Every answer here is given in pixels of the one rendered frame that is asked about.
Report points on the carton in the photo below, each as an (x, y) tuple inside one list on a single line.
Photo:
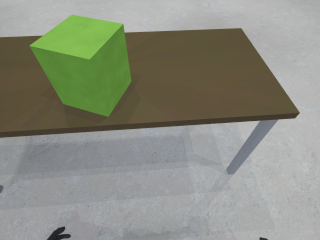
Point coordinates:
[(86, 61)]

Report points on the table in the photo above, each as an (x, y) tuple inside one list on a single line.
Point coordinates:
[(178, 78)]

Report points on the left robot hand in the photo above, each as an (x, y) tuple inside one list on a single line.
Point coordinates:
[(55, 235)]

